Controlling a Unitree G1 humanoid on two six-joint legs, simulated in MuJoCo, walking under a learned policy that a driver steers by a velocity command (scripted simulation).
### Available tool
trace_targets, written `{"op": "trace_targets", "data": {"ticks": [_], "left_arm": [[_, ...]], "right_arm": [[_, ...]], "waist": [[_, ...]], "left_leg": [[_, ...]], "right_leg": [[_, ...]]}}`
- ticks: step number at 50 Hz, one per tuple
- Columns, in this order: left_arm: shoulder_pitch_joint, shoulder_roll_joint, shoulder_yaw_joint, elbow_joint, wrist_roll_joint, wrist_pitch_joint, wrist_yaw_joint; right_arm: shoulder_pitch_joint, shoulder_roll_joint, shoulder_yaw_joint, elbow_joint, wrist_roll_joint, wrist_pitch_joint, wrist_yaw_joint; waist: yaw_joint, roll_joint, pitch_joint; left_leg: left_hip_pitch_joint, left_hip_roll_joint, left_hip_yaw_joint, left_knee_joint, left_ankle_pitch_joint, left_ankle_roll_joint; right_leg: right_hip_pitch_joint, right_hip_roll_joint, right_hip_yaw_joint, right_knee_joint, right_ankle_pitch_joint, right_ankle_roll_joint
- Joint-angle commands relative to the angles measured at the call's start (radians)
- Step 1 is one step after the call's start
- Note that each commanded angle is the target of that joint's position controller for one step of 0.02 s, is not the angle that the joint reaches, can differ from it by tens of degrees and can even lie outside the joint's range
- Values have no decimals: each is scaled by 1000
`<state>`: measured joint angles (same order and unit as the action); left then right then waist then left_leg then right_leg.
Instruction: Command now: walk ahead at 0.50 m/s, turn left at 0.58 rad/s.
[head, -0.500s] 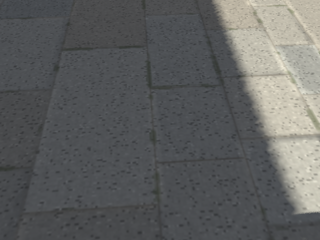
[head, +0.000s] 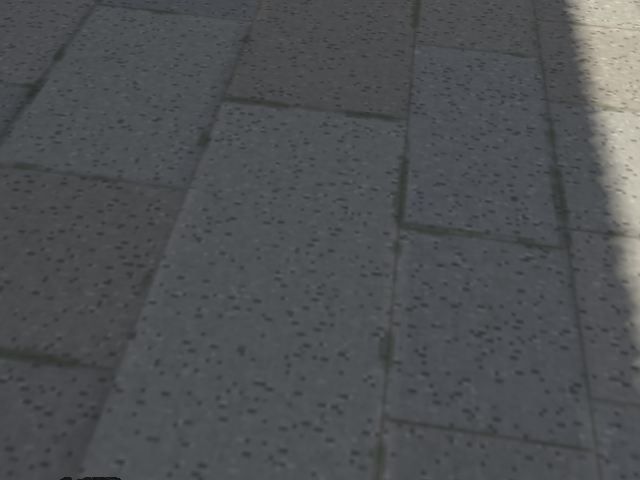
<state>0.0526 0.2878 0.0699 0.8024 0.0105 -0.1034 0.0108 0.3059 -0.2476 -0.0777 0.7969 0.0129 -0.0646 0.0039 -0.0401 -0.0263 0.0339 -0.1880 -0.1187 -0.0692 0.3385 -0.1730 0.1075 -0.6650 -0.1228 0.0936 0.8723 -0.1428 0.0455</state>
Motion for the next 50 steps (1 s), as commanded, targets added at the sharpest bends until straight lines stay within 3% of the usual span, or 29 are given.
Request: {"op": "trace_targets", "data": {"ticks": [1, 4, 7, 9, 10, 11, 12, 13, 14, 15, 16, 17, 19, 22, 25, 27, 30, 33, 35, 36, 37, 38, 39, 40, 41, 42, 44, 45, 50], "left_arm": [[-70, 36, 2, -70, -1, -7, -3], [-135, 54, 2, -104, -17, -16, -16], [-124, 93, 11, -112, -19, -33, -33], [-45, 107, 20, -93, -15, -46, -39], [50, 136, 34, -67, -5, -51, -36], [205, 187, 47, -49, 9, -54, -30], [341, 276, 75, 3, 16, -40, -34], [344, 189, 56, 6, -18, -36, -43], [286, 123, 37, -10, -25, -30, -41], [229, 105, 27, -24, -13, -20, -39], [189, 86, 19, -23, -6, -15, -39], [172, 69, 10, -24, 3, -15, -37], [184, 68, 8, -10, -4, -18, -37], [218, 118, 20, 10, -17, -19, -29], [247, 136, 22, 23, -25, -7, -22], [278, 143, 21, 36, -31, 0, -21], [335, 149, 19, 60, -35, 12, -22], [343, 166, 22, 75, -36, 31, -17], [313, 175, 21, 71, -35, 44, -9], [308, 153, 12, 57, -27, 40, -5], [324, 84, -15, 17, 10, 27, -4], [474, 24, -37, 53, -6, 14, -14], [423, 135, -6, 73, -36, 19, -15], [330, 140, -2, 44, -50, 27, -13], [295, 120, -3, 43, -41, 41, -5], [292, 112, 3, 45, -32, 61, 2], [339, 76, 4, 53, -28, 99, 13], [341, 73, 8, 43, -26, 110, 18], [218, 69, 15, -33, -18, 128, 13]], "right_arm": [[-10, -175, -44, -76, 6, -10, -16], [34, -176, -45, -64, 10, -5, -15], [54, -159, -40, -60, 8, 3, -22], [49, -151, -36, -61, 3, 9, -26], [44, -124, -25, -68, -1, 8, -24], [38, -83, -6, -87, -14, 5, -21], [196, -28, 9, -95, 19, -8, -19], [196, -108, 1, -76, 31, -14, -22], [80, -166, -12, -90, 31, -14, -21], [1, -161, -10, -109, 15, -15, -22], [-49, -149, -11, -126, -2, -19, -21], [-49, -138, -13, -131, -6, -18, -17], [-24, -102, -7, -128, -1, -13, -12], [-96, -72, 8, -161, -8, -12, -12], [-184, -53, 19, -181, -5, -17, -4], [-242, -51, 22, -193, 1, -20, 4], [-325, -57, 23, -221, 10, -24, 18], [-350, -81, 16, -242, 8, -32, 32], [-195, -127, -9, -198, -11, -39, 30], [-71, -178, -27, -165, -27, -41, 22], [70, -265, -42, -150, -55, -35, 11], [81, -259, -35, -141, -47, -20, 16], [67, -188, -21, -145, -31, -7, 18], [-11, -153, -7, -148, -21, -7, 17], [-77, -124, 3, -145, -20, -10, 19], [-133, -103, 8, -144, -22, -13, 21], [-193, -107, 4, -131, -47, -23, 21], [-217, -121, 0, -128, -50, -26, 16], [-210, -152, -12, -92, -37, -3, -26]], "waist": [[-3, 91, -27], [-32, 121, -28], [-21, 143, -42], [25, 172, -56], [69, 166, -112], [137, 81, -241], [91, -264, -365], [112, -237, -326], [134, -123, -184], [119, -39, -120], [98, -17, -59], [69, -39, -51], [50, -70, -59], [61, -51, -42], [89, -48, -30], [111, -49, -16], [139, -53, 9], [119, -67, 21], [23, -69, -82], [-30, -47, -181], [-56, 133, -344], [-13, 320, -495], [-47, 181, -438], [-26, 151, -286], [8, 90, -214], [42, 92, -162], [94, 136, -144], [106, 150, -133], [74, 131, -108]], "left_leg": [[-89, 195, -157, -110, 147, 131], [-56, 217, -210, -70, 82, 111], [51, 266, -285, 17, 65, 99], [82, 270, -300, 87, 147, 78], [69, 221, -271, 194, 245, 51], [-46, 164, -199, 458, 155, 13], [-412, 16, -79, 805, -247, -68], [-571, 52, -130, 950, -402, -75], [-627, 92, -135, 993, -319, -71], [-602, 134, -91, 973, -245, -70], [-581, 165, -71, 904, -193, -69], [-530, 198, -60, 850, -158, -67], [-480, 216, -28, 775, -144, -74], [-509, 235, 5, 618, -64, -96], [-474, 224, 32, 428, 101, -104], [-431, 203, 53, 326, 182, -106], [-416, 181, 67, 244, 197, -98], [-389, 159, 71, 174, 117, -62], [-147, 102, 111, 96, 178, -20], [80, 156, 72, 110, 371, 16], [430, 404, -189, 207, 739, 116], [604, 592, -474, 163, 835, 264], [499, 536, -396, 134, 744, 223], [372, 487, -255, 110, 735, 179], [243, 440, -178, 69, 691, 148], [122, 409, -116, 24, 637, 129], [-56, 383, -26, -51, 609, 132], [-86, 385, 6, -69, 603, 142], [-54, 401, 91, -118, 355, 136]], "right_leg": [[110, 70, -52, -221, 199, 13], [152, 101, -44, -320, 239, 4], [169, 103, -29, -379, 163, -26], [265, 112, -58, -417, 106, -64], [409, 106, -59, -430, 99, -98], [652, -41, 85, -401, 96, -165], [992, -248, 550, -492, -116, -343], [1008, -282, 721, -574, -347, -353], [894, -243, 579, -585, -362, -306], [771, -200, 446, -591, -265, -276], [661, -161, 361, -614, -148, -271], [599, -129, 295, -633, -61, -260], [555, -100, 222, -666, 41, -268], [547, -106, 146, -710, 155, -288], [545, -74, 55, -725, 193, -259], [545, -59, 15, -719, 192, -242], [596, -88, 19, -697, 183, -235], [676, -122, 28, -628, 299, -211], [681, -69, -25, -429, 616, -162], [585, -16, -60, -258, 581, -119], [299, 80, -109, 86, 162, -57], [78, 180, -15, 338, -547, -23], [41, 132, 58, 410, -526, -23], [-11, 96, 20, 389, -472, -21], [10, 59, 0, 331, -407, -11], [67, 34, -6, 273, -360, -2], [216, 40, -29, 245, -261, 20], [219, 46, -38, 230, -235, 29], [168, 18, -49, 71, -80, 22]]}}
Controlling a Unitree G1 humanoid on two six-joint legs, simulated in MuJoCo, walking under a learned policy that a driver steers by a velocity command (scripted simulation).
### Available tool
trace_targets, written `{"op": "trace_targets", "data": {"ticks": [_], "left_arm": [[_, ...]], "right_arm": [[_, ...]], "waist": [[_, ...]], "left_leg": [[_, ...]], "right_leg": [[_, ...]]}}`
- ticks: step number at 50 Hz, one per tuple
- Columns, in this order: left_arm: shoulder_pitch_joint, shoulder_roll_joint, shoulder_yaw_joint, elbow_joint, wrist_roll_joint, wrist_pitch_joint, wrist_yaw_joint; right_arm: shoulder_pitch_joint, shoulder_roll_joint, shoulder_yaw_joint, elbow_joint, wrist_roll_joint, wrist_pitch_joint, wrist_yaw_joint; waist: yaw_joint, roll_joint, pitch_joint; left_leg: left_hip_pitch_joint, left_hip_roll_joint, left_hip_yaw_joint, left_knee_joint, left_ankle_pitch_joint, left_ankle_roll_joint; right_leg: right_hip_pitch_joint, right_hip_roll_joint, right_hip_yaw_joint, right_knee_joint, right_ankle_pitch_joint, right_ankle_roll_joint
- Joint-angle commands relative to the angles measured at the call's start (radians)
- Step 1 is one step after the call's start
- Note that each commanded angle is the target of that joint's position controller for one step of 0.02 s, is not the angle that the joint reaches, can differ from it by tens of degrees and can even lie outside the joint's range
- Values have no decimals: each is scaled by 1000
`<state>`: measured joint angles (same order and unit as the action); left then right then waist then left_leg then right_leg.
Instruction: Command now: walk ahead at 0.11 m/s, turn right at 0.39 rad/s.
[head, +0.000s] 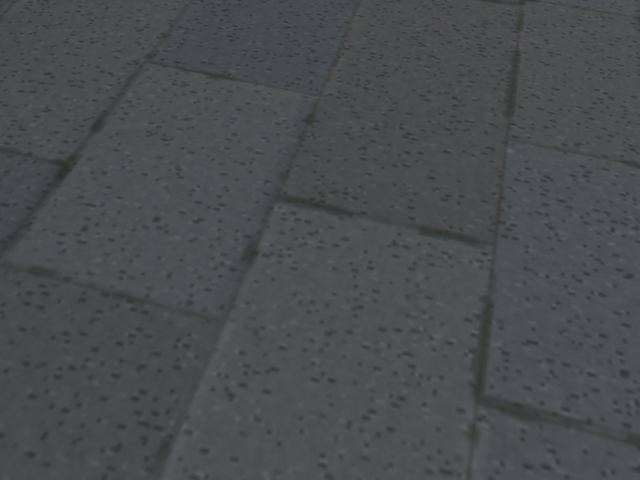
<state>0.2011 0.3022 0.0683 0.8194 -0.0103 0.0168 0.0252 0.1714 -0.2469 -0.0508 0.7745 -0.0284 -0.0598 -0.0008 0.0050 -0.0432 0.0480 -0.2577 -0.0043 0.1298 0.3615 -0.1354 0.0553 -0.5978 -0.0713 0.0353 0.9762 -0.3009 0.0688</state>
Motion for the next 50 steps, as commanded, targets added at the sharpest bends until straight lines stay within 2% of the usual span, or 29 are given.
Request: {"op": "trace_targets", "data": {"ticks": [1, 4, 8, 10, 11, 12, 13, 14, 15, 16, 17, 20, 23, 26, 31, 33, 34, 35, 36, 37, 38, 40, 43, 45, 46, 47, 48, 49, 50], "left_arm": [[44, 53, 17, -64, 2, 9, -7], [-18, 58, 20, -106, 2, 15, -22], [-51, 67, 30, -154, -2, 23, -44], [-11, 70, 37, -152, -2, 21, -50], [28, 119, 55, -147, 3, 18, -41], [84, 248, 89, -155, 12, 16, -18], [91, 273, 85, -173, 32, 8, -19], [105, 224, 72, -176, 32, -10, -30], [64, 207, 67, -177, 25, -24, -27], [12, 186, 64, -185, 8, -27, -22], [-30, 161, 55, -195, -6, -22, -14], [-48, 162, 52, -213, 5, -10, -1], [-34, 177, 58, -218, 0, -4, 10], [-52, 171, 54, -227, 8, 4, 11], [-60, 148, 34, -217, 11, 13, -2], [-68, 122, 20, -212, 3, 15, 0], [-37, 90, 9, -208, 15, 10, 1], [23, 56, 0, -207, 34, 0, -3], [-20, 87, 9, -227, 30, -7, -1], [-47, 140, 25, -215, 22, -6, 4], [-66, 144, 32, -210, 14, -1, 6], [-50, 112, 30, -191, 15, 15, 9], [-44, 31, 3, -168, 6, 13, 1], [-18, 31, 5, -141, 2, 12, -2], [-19, 46, 7, -134, 7, 14, -4], [-27, 84, 12, -143, 17, 16, -1], [-27, 141, 22, -150, 21, 19, 4], [-31, 124, 23, -129, 20, 18, -4], [-43, 82, 13, -137, 23, 13, -13]], "right_arm": [[-73, -158, -41, -64, 5, 0, -27], [-58, -183, -50, -47, 15, 22, -32], [-43, -213, -64, -32, 39, 48, -30], [-44, -208, -66, -22, 56, 56, -34], [17, -182, -62, 1, 49, 56, -31], [8, -133, -47, -28, 8, 48, -25], [-66, -113, -36, -77, -3, 44, -25], [-111, -156, -48, -75, 11, 45, -21], [-117, -153, -50, -76, 34, 48, -22], [-99, -150, -52, -58, 32, 52, -31], [-99, -170, -59, -56, 23, 57, -40], [-66, -148, -57, -52, 27, 59, -40], [-94, -126, -48, -62, 28, 57, -40], [-85, -127, -44, -54, 32, 58, -30], [-70, -133, -42, -58, 36, 48, -10], [-23, -123, -39, -44, 28, 36, 0], [-7, -166, -44, -48, 8, 32, -1], [-21, -236, -54, -61, -4, 34, -7], [-46, -190, -39, -51, -16, 31, -5], [-76, -156, -28, -67, -14, 24, -3], [-76, -161, -30, -58, -5, 21, -7], [-87, -171, -29, -50, 17, 17, -11], [-81, -151, -23, -30, 22, 36, -11], [-70, -143, -18, -17, 31, 48, -9], [-42, -138, -16, -8, 34, 47, -7], [-17, -128, -10, -1, 27, 39, -2], [9, -132, -10, 2, 10, 27, 8], [12, -109, -4, 13, 11, 24, 8], [-39, -132, -6, 17, 11, 26, 6]], "waist": [[20, 144, -116], [-6, 135, -103], [-14, 151, -104], [15, 141, -115], [18, 72, -137], [7, -176, -182], [37, -286, -210], [75, -127, -249], [47, -92, -214], [21, -41, -187], [4, -45, -170], [-22, -71, -188], [-4, -76, -185], [6, -102, -185], [14, -119, -150], [-23, -96, -137], [-9, -21, -147], [55, 193, -150], [41, 301, -128], [16, 248, -103], [6, 232, -99], [9, 200, -94], [1, 206, -110], [12, 212, -124], [5, 201, -124], [-10, 153, -136], [-46, 49, -142], [-51, -46, -143], [-21, -13, -102]], "left_leg": [[24, 290, -98, -146, 271, 186], [78, 314, -87, -128, 217, 183], [169, 350, -89, -30, 263, 150], [159, 319, -46, 79, 252, 85], [109, 261, 1, 194, 174, 17], [-127, 147, 87, 487, -98, -75], [-384, -3, -10, 723, -563, -131], [-412, 14, -149, 847, -557, -122], [-436, 29, -173, 860, -473, -106], [-446, 43, -184, 820, -396, -103], [-434, 52, -192, 783, -341, -106], [-346, 16, -185, 724, -256, -123], [-315, 3, -198, 567, -221, -139], [-224, 6, -190, 465, -199, -141], [-103, 4, -165, 279, -199, -110], [37, 8, -155, 38, 1, -74], [124, 110, -249, 4, 112, -39], [172, 276, -417, 1, 340, 50], [55, 368, -530, -41, 298, 191], [41, 342, -512, -56, 247, 208], [69, 311, -480, -47, 238, 188], [100, 282, -423, -18, 296, 161], [106, 202, -311, 26, 383, 124], [114, 174, -283, 57, 359, 104], [102, 162, -283, 56, 294, 77], [62, 150, -282, 57, 185, 31], [17, 102, -238, 80, 80, -7], [64, 51, -172, 70, -31, -47], [75, 43, -160, 95, -50, -68]], "right_leg": [[105, -35, 2, -67, 90, -4], [106, -27, -28, -155, 64, -18], [133, 2, -76, -285, -17, -55], [251, 42, -110, -468, 116, -95], [369, 38, -54, -560, 318, -132], [574, -171, 225, -548, 763, -223], [647, -337, 479, -569, 905, -438], [642, -304, 424, -582, 864, -449], [616, -246, 336, -579, 781, -393], [581, -197, 286, -581, 689, -339], [545, -179, 269, -593, 638, -314], [482, -138, 245, -605, 632, -311], [484, -125, 270, -599, 550, -305], [434, -122, 280, -598, 448, -300], [398, -116, 337, -558, 393, -285], [352, -68, 326, -523, 311, -229], [296, -15, 289, -462, 176, -170], [207, 117, 158, -317, -99, -108], [200, 123, 92, -267, -245, -64], [212, 95, 97, -174, -259, -40], [179, 99, 87, -121, -249, -27], [164, 66, 93, -81, -230, 5], [275, 64, 18, -289, -144, 15], [378, 81, -24, -517, 48, 3], [436, 77, -13, -601, 155, -13], [504, 30, 44, -597, 271, -35], [539, -28, 89, -533, 414, -71], [452, -16, 84, -522, 251, -107], [401, -1, 88, -546, 168, -112]]}}
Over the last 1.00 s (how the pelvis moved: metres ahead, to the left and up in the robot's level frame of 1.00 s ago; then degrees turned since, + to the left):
0.48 0.04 0.00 4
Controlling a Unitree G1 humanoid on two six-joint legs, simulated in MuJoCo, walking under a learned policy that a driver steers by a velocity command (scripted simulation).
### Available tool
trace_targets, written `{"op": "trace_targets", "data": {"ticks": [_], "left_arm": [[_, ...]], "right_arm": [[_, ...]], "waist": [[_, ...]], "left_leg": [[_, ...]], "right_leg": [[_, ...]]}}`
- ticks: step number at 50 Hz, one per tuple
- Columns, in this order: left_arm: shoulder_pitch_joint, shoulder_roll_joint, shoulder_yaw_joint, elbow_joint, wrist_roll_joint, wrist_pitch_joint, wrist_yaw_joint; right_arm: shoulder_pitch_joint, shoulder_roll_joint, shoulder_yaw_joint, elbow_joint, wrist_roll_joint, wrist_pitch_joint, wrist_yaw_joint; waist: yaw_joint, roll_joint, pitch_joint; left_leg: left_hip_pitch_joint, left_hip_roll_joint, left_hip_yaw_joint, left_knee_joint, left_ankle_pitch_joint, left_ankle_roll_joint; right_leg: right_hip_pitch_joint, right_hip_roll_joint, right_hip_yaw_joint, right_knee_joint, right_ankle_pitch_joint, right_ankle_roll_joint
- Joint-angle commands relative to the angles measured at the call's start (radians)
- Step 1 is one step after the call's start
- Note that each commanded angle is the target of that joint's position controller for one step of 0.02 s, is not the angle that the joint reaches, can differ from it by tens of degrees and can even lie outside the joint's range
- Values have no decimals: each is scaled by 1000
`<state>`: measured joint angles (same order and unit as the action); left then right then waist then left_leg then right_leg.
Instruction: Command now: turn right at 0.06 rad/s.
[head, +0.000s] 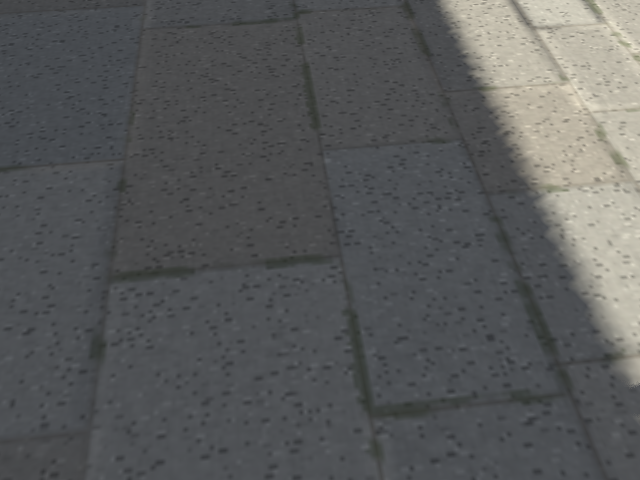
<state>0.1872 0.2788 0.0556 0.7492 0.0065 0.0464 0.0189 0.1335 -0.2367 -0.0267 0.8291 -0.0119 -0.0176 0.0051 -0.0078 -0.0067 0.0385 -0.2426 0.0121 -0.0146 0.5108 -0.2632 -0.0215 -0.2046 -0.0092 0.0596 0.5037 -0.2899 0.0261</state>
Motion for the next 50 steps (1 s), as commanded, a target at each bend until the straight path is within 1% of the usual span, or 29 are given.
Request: {"op": "trace_targets", "data": {"ticks": [1, 3, 4, 6, 8, 9, 11, 13, 14, 15, 16, 17, 18, 19, 22, 27, 29, 31, 33, 34, 35, 36, 37, 38, 40, 42, 44, 48, 50], "left_arm": [[-28, 89, 20, -55, 14, -24, -8], [-22, 97, 19, -43, 12, -40, -7], [6, 97, 18, -27, 10, -44, -3], [46, 131, 28, -15, -2, -42, 3], [101, 163, 34, -10, -6, -49, 7], [113, 175, 37, -4, -12, -58, 10], [83, 160, 33, -8, -19, -72, 13], [-1, 135, 25, -32, -31, -72, 9], [-31, 99, 16, -46, -25, -76, 8], [-60, 31, -1, -80, -21, -87, 8], [-84, 66, 9, -125, -39, -106, 18], [-59, 110, 24, -114, -56, -120, 16], [-23, 108, 24, -92, -55, -130, 4], [-13, 95, 24, -78, -45, -138, -3], [-57, 69, 24, -84, -24, -140, -25], [-180, -8, -6, -126, -19, -138, -46], [-200, 12, -2, -133, -24, -135, -54], [-187, 49, 9, -134, -25, -132, -56], [-75, 98, 30, -95, -9, -133, -50], [22, 130, 44, -60, 0, -134, -42], [119, 185, 55, -41, 14, -133, -30], [132, 217, 47, -41, 28, -119, -27], [144, 151, 34, -36, 12, -108, -38], [54, 126, 25, -42, -8, -105, -41], [-81, 64, 1, -44, -3, -106, -41], [-142, 65, 4, -27, 21, -109, -42], [-151, 65, 3, -8, 29, -111, -36], [-159, 88, 5, 19, 5, -88, -17], [-126, 44, -12, 49, 4, -81, -14]], "right_arm": [[-22, -132, -30, -38, -3, -12, -3], [-18, -129, -29, -27, 0, 2, -13], [-3, -122, -28, -16, 1, 6, -17], [-3, -121, -31, -6, 13, 8, -21], [-38, -107, -32, -24, 28, -12, -19], [-49, -103, -33, -33, 35, -27, -14], [-17, -105, -38, -23, 46, -57, 1], [110, -104, -45, 40, 46, -75, 15], [197, -134, -57, 82, 36, -77, 16], [298, -216, -77, 109, 29, -80, 14], [351, -289, -90, 106, 17, -88, 27], [292, -228, -69, 89, 9, -97, 24], [249, -182, -57, 70, 16, -99, 18], [225, -181, -55, 61, 19, -98, 15], [237, -138, -35, 64, 15, -84, 9], [262, -186, -36, 76, 11, -49, -21], [295, -204, -39, 90, 15, -41, -23], [266, -202, -41, 88, 25, -39, -24], [213, -211, -47, 78, 31, -39, -26], [214, -200, -44, 75, 29, -39, -25], [242, -167, -33, 59, 7, -41, -25], [430, -48, 3, 83, -10, -41, -15], [451, -113, -12, 115, 20, -37, -10], [344, -173, -31, 88, 42, -27, -11], [232, -150, -34, 64, 27, 2, -32], [252, -120, -32, 68, 15, 28, -45], [254, -95, -25, 71, 7, 35, -55], [220, -102, -26, 75, -2, 43, -46], [197, -110, -27, 66, -22, 44, -42]], "waist": [[-8, -44, -76], [-10, -51, -41], [-9, -61, -57], [9, -103, -8], [37, -183, 67], [39, -205, 102], [9, -212, 111], [-66, -160, 72], [-95, -94, 41], [-110, 135, 10], [-128, 307, 20], [-88, 199, 57], [-63, 147, 72], [-51, 118, 62], [-52, 108, 42], [-72, 101, 36], [-75, 124, 20], [-41, 136, 13], [38, 130, -47], [84, 101, -105], [105, -2, -217], [20, -258, -391], [47, -215, -471], [42, -143, -304], [2, -50, -140], [-46, -102, -103], [-54, -124, -117], [-55, -103, -128], [-58, -72, -70]], "left_leg": [[62, 28, -12, -48, 89, 8], [56, 30, -16, -42, 120, 13], [58, 16, 0, -33, 40, 16], [-33, -35, 55, 47, -193, 25], [-163, -54, 85, 181, -226, 35], [-186, -34, 61, 231, -204, 52], [-179, 3, 30, 209, -215, 97], [75, -17, 52, -3, -101, 125], [198, 9, -10, -47, -49, 124], [298, 175, -309, -204, -248, 189], [350, 365, -694, -355, -324, 324], [337, 390, -701, -349, -331, 342], [340, 342, -587, -336, -311, 306], [343, 307, -500, -342, -264, 271], [310, 225, -287, -371, 39, 219], [182, 141, -48, -320, 530, 183], [161, 163, -48, -302, 555, 181], [182, 186, -59, -259, 583, 160], [203, 177, -52, -136, 698, 127], [180, 136, -33, -8, 710, 101], [51, 76, -3, 204, 461, 59], [-196, -50, 0, 567, -330, -5], [-212, -55, -121, 699, -437, -14], [-279, -11, -92, 744, -391, -18], [-259, 55, -64, 652, -272, -28], [-105, 72, -50, 495, -211, -33], [-29, 59, -27, 347, -218, -36], [123, 38, 9, 100, 46, -6], [174, 51, -11, 3, 82, 28]], "right_leg": [[-20, -63, 66, -88, 124, -61], [-43, -52, 59, -91, 132, -47], [-39, -44, 53, -98, 39, -49], [-66, -59, 105, -144, -308, -94], [-76, -178, 296, -267, -551, -175], [-97, -234, 386, -304, -568, -213], [-95, -261, 399, -299, -486, -224], [-191, -179, 262, -227, -362, -165], [-252, -115, 169, -99, -251, -124], [-381, 13, -11, 203, -169, -48], [-555, 65, -18, 448, -299, -27], [-636, 3, 52, 594, -289, -43], [-661, -35, 54, 633, -189, -62], [-672, -63, 33, 625, -101, -74], [-601, -96, -15, 512, 64, -58], [-376, -23, -117, 156, 239, -4], [-285, 2, -118, 99, 314, -9], [-239, 1, -79, 49, 333, -40], [-99, 26, -80, -7, 355, -84], [41, 27, -86, -46, 432, -110], [273, -108, 33, 11, 775, -153], [553, -391, 351, 39, 1016, -344], [486, -402, 481, -65, 784, -382], [338, -350, 380, -123, 582, -340], [83, -266, 240, -199, 398, -273], [-103, -201, 142, -250, 325, -240], [-147, -183, 96, -254, 325, -251], [-211, -171, 95, -279, -76, -219], [-284, -124, 76, -275, -284, -135]]}}
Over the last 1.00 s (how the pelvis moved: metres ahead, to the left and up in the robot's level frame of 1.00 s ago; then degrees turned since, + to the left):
0.07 -0.03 -0.01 -21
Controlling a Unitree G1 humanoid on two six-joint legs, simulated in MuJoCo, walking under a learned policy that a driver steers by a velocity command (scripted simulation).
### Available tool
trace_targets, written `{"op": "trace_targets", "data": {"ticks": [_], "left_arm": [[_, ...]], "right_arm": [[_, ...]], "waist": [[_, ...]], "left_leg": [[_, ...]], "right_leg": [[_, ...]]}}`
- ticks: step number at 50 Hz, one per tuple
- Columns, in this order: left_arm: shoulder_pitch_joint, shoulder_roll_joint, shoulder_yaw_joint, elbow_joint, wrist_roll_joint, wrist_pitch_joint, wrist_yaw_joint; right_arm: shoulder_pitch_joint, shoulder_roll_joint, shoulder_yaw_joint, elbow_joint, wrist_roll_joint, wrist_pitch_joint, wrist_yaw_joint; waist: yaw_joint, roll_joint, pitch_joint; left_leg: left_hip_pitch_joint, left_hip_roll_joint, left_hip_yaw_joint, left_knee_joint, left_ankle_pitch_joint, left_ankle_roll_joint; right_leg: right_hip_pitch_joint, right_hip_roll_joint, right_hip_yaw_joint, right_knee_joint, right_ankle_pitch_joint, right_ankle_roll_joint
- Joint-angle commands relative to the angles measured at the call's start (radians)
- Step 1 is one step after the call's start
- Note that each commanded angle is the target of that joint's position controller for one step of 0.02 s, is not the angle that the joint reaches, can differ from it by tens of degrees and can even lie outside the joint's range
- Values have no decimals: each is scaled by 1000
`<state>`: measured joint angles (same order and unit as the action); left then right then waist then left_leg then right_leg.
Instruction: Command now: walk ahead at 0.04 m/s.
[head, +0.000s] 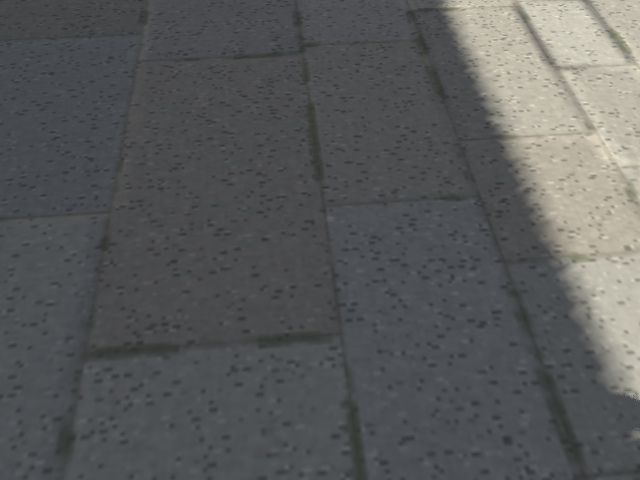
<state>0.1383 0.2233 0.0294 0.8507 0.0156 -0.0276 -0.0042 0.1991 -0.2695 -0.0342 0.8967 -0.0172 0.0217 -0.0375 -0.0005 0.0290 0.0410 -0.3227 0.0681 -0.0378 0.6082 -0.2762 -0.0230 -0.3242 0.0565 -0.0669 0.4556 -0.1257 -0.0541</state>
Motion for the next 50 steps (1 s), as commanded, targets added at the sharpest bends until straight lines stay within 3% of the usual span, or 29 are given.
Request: {"op": "trace_targets", "data": {"ticks": [1, 2, 4, 7, 11, 21, 34, 35, 37, 38, 40, 43, 44, 45, 47, 48, 49, 50], "left_arm": [[-52, 91, 10, -39, 1, -5, 8], [-10, 99, 18, -37, -6, 1, 13], [-19, 109, 19, -21, 1, 3, 22], [14, 112, 20, 18, 0, 5, 26], [3, 105, 19, 52, -8, 0, 20], [5, 120, 21, 134, -18, 23, 33], [-22, 121, 22, 201, -17, 35, 40], [-5, 113, 21, 215, -18, 36, 40], [3, 124, 28, 224, -29, 38, 40], [-4, 126, 30, 218, -30, 32, 40], [-18, 113, 27, 206, -34, 4, 34], [-57, 69, 21, 180, -41, -48, 11], [-60, 59, 19, 173, -44, -60, 3], [-44, 57, 17, 174, -46, -69, -4], [112, 79, 30, 232, -50, -76, -9], [246, 141, 51, 277, -50, -80, -8], [403, 269, 90, 319, -52, -80, -11], [391, 209, 63, 306, -26, -86, -17]], "right_arm": [[106, -107, -20, -23, -17, 2, -3], [59, -166, -35, -12, -2, -3, -6], [11, -83, -15, -11, -7, -28, -2], [15, -73, -11, 3, 3, -54, 4], [47, -88, -14, 27, 11, -58, 3], [39, -73, -11, 70, 14, -41, 5], [44, -61, -8, 117, 12, -32, -2], [67, -55, -7, 132, 14, -31, -3], [68, -74, -16, 132, 25, -27, -6], [62, -79, -18, 123, 27, -31, -9], [93, -83, -20, 118, 37, -54, -8], [188, -129, -39, 141, 48, -88, 4], [184, -143, -43, 139, 49, -94, 7], [163, -137, -42, 130, 49, -100, 11], [66, -118, -38, 90, 49, -101, 20], [-28, -97, -30, 41, 50, -108, 22], [-53, -52, -22, -2, 40, -129, 21], [-44, -63, -25, -5, 40, -141, 19]], "waist": [[-45, -59, -22], [18, 91, 19], [19, 119, 22], [16, 61, -5], [-4, -1, -58], [-1, -31, -69], [2, -21, -37], [1, -20, -58], [4, -5, -3], [3, -2, 49], [-10, 4, 114], [-34, 119, 114], [-23, 147, 124], [-5, 144, 128], [80, 101, 83], [141, -17, 60], [174, -292, -5], [146, -269, -30]], "left_leg": [[208, 54, -58, -190, 51, 58], [25, 52, -67, -221, -178, 85], [-80, 33, -62, -287, -254, 56], [-13, 16, -38, -247, -77, 30], [83, 4, -17, -188, 133, 39], [123, -14, 10, -183, 268, 41], [122, -26, 27, -212, 199, 34], [131, -37, 38, -217, 91, 38], [71, -44, 28, -213, -250, 76], [31, -30, 1, -222, -382, 95], [7, 15, -73, -243, -473, 133], [128, 168, -307, -352, -494, 226], [138, 224, -384, -381, -455, 256], [120, 238, -391, -364, -368, 259], [16, 155, -239, -255, -161, 193], [-118, 45, -81, -54, 40, 124], [-337, -101, 93, 329, 53, 36], [-475, -117, 3, 545, -270, 28]], "right_leg": [[-164, -151, 179, -179, -462, -7], [-56, -84, 98, -139, -360, 27], [96, -76, 83, -55, -195, 36], [107, -88, 90, -41, -101, 10], [120, -93, 87, -22, 55, 9], [181, -99, 86, 3, 184, 11], [183, -98, 87, -18, 131, 15], [189, -84, 72, -17, 21, 14], [116, -54, 51, 9, -367, -4], [52, -58, 65, 8, -492, -15], [-32, -73, 92, 29, -539, -31], [-155, -44, 23, 208, -349, -17], [-170, -48, 17, 239, -303, -26], [-139, -58, 26, 215, -295, -40], [108, -50, 33, 66, -247, -60], [275, -116, 183, -38, -247, -101], [521, -295, 533, -162, -154, -200], [573, -419, 713, -203, 100, -248]]}}
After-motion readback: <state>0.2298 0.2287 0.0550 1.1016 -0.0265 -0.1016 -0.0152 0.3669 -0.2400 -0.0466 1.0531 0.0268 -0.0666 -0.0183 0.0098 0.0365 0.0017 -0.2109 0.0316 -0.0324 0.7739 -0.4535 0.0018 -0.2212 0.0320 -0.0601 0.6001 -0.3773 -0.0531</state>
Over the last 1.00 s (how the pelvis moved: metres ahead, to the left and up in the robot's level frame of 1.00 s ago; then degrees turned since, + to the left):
0.24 -0.03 0.00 1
